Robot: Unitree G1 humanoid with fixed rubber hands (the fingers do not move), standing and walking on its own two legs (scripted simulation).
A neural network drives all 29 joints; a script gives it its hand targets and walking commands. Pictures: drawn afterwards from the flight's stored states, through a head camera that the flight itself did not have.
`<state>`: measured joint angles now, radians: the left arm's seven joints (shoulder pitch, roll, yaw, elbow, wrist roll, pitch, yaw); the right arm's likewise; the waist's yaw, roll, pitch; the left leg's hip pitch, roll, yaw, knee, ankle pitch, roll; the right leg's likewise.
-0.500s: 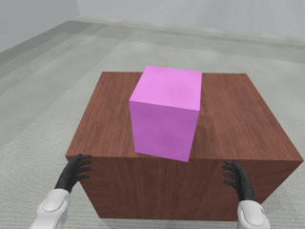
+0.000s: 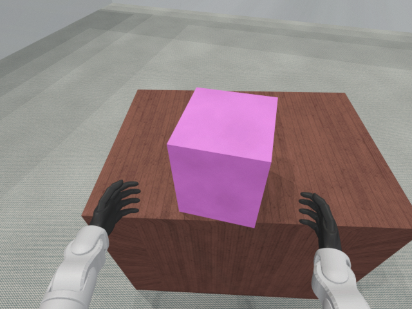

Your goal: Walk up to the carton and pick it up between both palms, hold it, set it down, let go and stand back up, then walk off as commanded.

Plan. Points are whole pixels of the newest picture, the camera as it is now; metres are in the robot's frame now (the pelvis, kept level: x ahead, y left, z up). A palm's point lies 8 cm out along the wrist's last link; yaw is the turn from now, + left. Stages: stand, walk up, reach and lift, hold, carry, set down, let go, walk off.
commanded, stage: reach and lift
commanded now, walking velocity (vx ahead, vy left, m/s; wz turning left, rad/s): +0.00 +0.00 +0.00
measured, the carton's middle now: (225, 157) +0.46 +0.00 +0.01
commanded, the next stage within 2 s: none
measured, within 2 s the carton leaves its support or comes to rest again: neither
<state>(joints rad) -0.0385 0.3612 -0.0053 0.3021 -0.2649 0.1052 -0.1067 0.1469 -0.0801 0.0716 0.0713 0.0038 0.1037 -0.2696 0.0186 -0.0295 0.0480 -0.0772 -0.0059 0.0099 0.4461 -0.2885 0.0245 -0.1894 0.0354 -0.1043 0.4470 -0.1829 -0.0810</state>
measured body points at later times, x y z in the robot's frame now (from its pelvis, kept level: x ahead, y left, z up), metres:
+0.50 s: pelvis +0.04 +0.05 +0.00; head +0.04 +0.08 +0.45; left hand +0.35 +0.26 +0.11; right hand +0.31 -0.16 +0.07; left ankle -0.02 +0.13 -0.74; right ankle +0.05 -0.06 -0.74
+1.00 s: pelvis +0.02 +0.05 +0.01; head +0.04 +0.07 +0.45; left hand +0.43 +0.23 +0.15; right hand +0.38 -0.18 +0.12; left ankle -0.02 +0.13 -0.74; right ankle +0.05 -0.06 -0.74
